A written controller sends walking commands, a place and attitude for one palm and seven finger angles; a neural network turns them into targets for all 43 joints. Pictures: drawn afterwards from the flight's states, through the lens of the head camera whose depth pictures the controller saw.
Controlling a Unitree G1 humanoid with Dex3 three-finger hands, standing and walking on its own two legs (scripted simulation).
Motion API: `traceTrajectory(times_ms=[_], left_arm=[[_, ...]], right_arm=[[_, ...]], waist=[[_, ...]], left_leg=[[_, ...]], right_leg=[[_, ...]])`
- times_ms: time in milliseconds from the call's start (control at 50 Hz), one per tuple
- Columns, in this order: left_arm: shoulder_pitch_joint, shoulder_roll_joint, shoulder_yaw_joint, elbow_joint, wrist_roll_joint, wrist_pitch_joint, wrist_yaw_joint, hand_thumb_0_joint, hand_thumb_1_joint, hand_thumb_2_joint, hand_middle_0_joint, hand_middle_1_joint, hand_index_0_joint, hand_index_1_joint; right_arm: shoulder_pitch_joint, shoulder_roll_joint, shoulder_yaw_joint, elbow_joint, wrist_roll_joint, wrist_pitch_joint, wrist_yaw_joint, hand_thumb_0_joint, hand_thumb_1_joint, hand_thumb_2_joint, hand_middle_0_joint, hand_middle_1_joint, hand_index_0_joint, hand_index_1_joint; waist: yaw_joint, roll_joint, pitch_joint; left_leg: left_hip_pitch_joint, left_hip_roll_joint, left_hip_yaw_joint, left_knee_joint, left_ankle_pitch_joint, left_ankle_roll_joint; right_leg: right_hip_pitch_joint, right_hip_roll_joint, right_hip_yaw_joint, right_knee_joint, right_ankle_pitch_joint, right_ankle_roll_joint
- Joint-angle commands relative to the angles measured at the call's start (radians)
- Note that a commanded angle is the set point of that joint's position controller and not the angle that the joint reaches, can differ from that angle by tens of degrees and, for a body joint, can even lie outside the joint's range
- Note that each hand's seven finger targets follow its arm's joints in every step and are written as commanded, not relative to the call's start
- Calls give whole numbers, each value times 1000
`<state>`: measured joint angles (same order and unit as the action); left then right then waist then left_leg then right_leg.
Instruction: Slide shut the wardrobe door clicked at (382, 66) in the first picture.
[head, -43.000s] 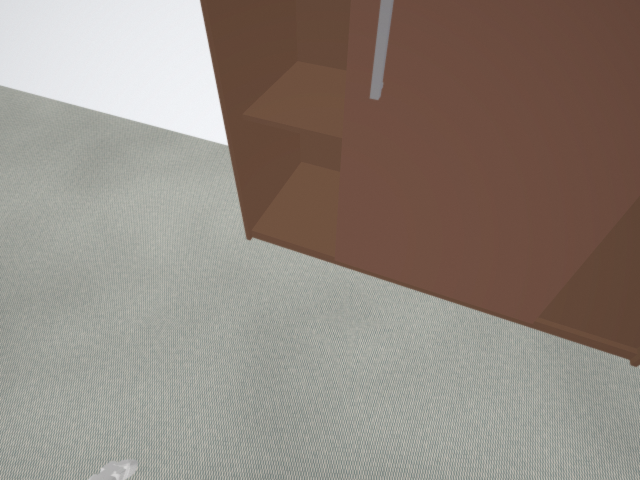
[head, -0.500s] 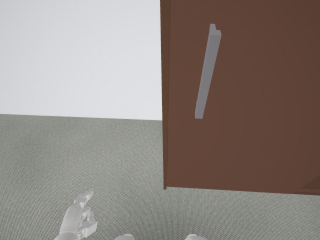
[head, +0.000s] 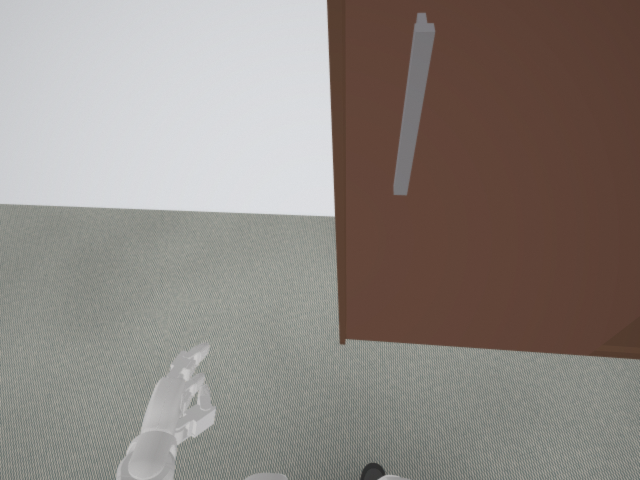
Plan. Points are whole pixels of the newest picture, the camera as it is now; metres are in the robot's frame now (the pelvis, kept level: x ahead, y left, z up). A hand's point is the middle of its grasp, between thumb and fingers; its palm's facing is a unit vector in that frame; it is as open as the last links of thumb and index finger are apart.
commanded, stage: stop stepping back and stand still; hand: right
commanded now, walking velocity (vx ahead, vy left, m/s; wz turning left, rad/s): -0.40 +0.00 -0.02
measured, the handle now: (409, 116) +0.57 -0.11 +0.14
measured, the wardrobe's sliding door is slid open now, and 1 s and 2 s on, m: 0.00 0.00 0.00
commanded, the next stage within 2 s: let the arm hang, fingers relaxed in 1.00 s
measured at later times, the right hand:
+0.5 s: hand out of the picture +0.12 -0.25 +0.16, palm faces +0.44 +0.80 -0.41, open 7.4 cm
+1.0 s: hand out of the picture +0.09 -0.25 +0.17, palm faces +0.46 +0.77 -0.44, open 7.4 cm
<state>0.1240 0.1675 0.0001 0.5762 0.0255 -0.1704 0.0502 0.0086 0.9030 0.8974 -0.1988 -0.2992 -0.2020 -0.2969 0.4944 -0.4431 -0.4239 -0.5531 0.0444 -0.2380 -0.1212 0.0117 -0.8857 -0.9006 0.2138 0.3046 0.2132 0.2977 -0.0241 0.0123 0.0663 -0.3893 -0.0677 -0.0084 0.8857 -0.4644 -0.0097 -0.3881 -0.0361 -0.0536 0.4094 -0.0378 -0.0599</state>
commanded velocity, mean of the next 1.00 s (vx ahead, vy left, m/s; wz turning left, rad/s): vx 0.13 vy -0.01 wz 0.00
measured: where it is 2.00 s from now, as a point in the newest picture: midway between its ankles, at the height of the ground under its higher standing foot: outside the picture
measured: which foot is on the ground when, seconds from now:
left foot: up 0.00-0.12, down 0.14-1.00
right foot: down 0.00-0.14, up 0.16-0.36, down 0.38-1.00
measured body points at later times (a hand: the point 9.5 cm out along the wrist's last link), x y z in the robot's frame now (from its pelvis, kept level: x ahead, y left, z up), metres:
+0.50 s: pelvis -0.09 +0.01 -0.01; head -0.11 -0.01 +0.44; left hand +0.04 +0.26 -0.08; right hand +0.09 -0.29 +0.18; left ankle -0.09 +0.11 -0.74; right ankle -0.09 -0.12 -0.74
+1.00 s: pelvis -0.10 +0.01 -0.01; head -0.10 +0.00 +0.44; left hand +0.08 +0.22 -0.09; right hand +0.06 -0.29 +0.19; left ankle -0.08 +0.10 -0.74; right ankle -0.07 -0.12 -0.74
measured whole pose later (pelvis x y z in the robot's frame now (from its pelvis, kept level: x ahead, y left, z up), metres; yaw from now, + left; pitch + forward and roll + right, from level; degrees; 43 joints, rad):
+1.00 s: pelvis -0.10 +0.01 -0.01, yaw -2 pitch -1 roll +1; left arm 0.21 0.18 -0.03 0.65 0.01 -0.14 0.04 0.01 0.90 0.90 -0.20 -0.30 -0.20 -0.30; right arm 0.51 -0.38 -0.40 -0.51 0.02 -0.22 -0.13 0.01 -0.89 -0.90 0.21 0.30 0.21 0.30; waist -0.01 0.00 0.02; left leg -0.26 -0.04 0.05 0.56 -0.28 0.05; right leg -0.31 -0.04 -0.01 0.61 -0.27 0.00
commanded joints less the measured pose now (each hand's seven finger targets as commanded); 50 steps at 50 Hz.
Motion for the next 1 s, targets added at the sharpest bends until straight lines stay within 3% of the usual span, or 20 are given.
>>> traceTrajectory(times_ms=[0,60,80,120,140,220,300,380,480,500,540,560,600,660,700,740,760,840,920,980], left_arm=[[-26,166,68,-120,-5,-25,11,0,900,900,-200,-300,-200,-300],[-20,171,66,-125,-14,-9,18,0,900,900,-200,-300,-200,-300],[-20,165,67,-132,-18,-2,22,0,900,900,-200,-300,-200,-300],[-27,160,61,-115,-18,17,22,0,900,900,-200,-300,-200,-300],[-35,166,48,-101,-10,14,23,0,900,900,-200,-300,-200,-300],[2,166,42,-63,-29,-18,43,0,900,900,-200,-300,-200,-300],[20,171,44,-47,-17,-44,61,0,900,900,-200,-300,-200,-300],[21,214,53,-103,-32,-44,51,0,900,900,-200,-300,-200,-300],[19,193,43,-80,-16,-38,23,0,900,900,-200,-300,-200,-300],[17,188,46,-80,-16,-34,19,0,900,900,-200,-300,-200,-300],[31,167,61,-88,-21,-20,9,0,900,900,-200,-300,-200,-300],[38,168,72,-81,-30,-12,11,0,900,900,-200,-300,-200,-300],[49,171,59,-74,-29,0,6,0,900,900,-200,-300,-200,-300],[43,136,27,-64,-19,1,18,0,900,900,-200,-300,-200,-300],[39,156,31,-55,-13,-11,35,0,900,900,-200,-300,-200,-300],[20,197,41,-82,-15,-21,37,0,900,900,-200,-300,-200,-300],[10,178,37,-92,-15,-24,33,0,900,900,-200,-300,-200,-300],[7,159,26,-75,-17,-36,19,0,900,900,-200,-300,-200,-300],[17,147,42,-76,-20,-24,0,0,900,900,-200,-300,-200,-300],[20,138,38,-80,-23,-6,2,0,900,900,-200,-300,-200,-300]], right_arm=[[59,-146,-140,-211,17,-37,-39,0,-900,-900,200,300,200,300],[73,-139,-136,-152,22,-9,-36,0,-900,-900,200,300,200,300],[68,-170,-152,-150,19,0,-37,0,-900,-900,200,300,200,300],[43,-220,-156,-185,24,1,-34,0,-900,-900,200,300,200,300],[-34,-246,-178,-232,27,0,-42,0,-900,-900,200,300,200,300],[-112,-119,-67,-39,8,27,-34,0,-900,-900,200,300,200,300],[-132,-111,-40,-26,-22,18,-52,0,-900,-900,200,300,200,300],[-130,-176,-96,-180,-25,-15,-62,0,-900,-900,200,300,200,300],[-17,-190,-154,-192,-29,-27,-49,0,-900,-900,200,300,200,300],[11,-171,-145,-155,-27,-27,-47,0,-900,-900,200,300,200,300],[21,-175,-154,-109,-14,-28,-41,0,-900,-900,200,300,200,300],[20,-163,-154,-86,-3,-28,-39,0,-900,-900,200,300,200,300],[3,-153,-149,-55,2,-26,-32,0,-900,-900,200,300,200,300],[-53,-128,-120,-34,-3,-27,-39,0,-900,-900,200,300,200,300],[-91,-111,-87,-38,-4,-27,-40,0,-900,-900,200,300,200,300],[-157,-108,-63,-156,-17,-44,-45,0,-900,-900,200,300,200,300],[-185,-129,-75,-178,-29,-48,-48,0,-900,-900,200,300,200,300],[-124,-143,-93,-173,-45,-37,-43,0,-900,-900,200,300,200,300],[-31,-145,-119,-142,-18,-31,-37,0,-900,-900,200,300,200,300],[9,-139,-133,-106,-5,-22,-39,0,-900,-900,200,300,200,300]], waist=[[1,-230,-192],[-7,-258,-212],[-3,-156,-198],[-12,219,-142],[-4,179,-99],[32,124,-127],[18,1,-131],[18,-224,-147],[7,-187,-93],[10,-119,-97],[18,153,-102],[8,182,-73],[25,103,-56],[39,110,-95],[44,-24,-106],[27,-340,-100],[21,-299,-69],[7,-162,-85],[23,83,-113],[22,33,-125]], left_leg=[[163,-5,69,-88,-25,15],[309,-28,150,-430,-15,49],[238,31,95,-592,-14,72],[-131,418,-383,-835,-133,201],[-111,468,-381,-812,14,243],[57,322,-153,-635,150,142],[70,262,-110,-528,51,106],[-29,69,52,-153,177,1],[229,65,68,-364,149,23],[294,97,8,-414,167,45],[224,323,-388,-610,-84,164],[174,392,-475,-680,-135,215],[168,390,-410,-648,-9,230],[12,294,-138,-532,87,153],[-37,209,-65,-426,10,96],[-84,78,17,-171,14,17],[-34,59,10,-88,10,8],[182,86,18,-353,226,4],[109,241,-255,-575,205,90],[128,276,-257,-585,240,116]], right_leg=[[5,-220,213,-335,-408,-43],[-24,-105,92,-269,-556,54],[31,-16,9,-102,-498,86],[77,77,45,542,-321,101],[-88,60,93,699,-308,98],[-67,-16,68,465,-230,74],[176,26,-25,50,-282,23],[250,-221,345,-69,-91,-87],[-6,-152,175,-4,-107,-41],[-82,-102,116,75,-201,-18],[-166,38,-7,402,-430,40],[-191,26,24,587,-441,45],[-233,-26,81,643,-414,46],[91,-46,29,280,-292,32],[246,-14,18,82,-234,34],[216,-238,384,-156,-424,-57],[121,-269,439,-214,-425,-96],[53,-156,199,-35,-110,-43],[88,11,42,220,-227,47],[94,6,48,208,-208,54]])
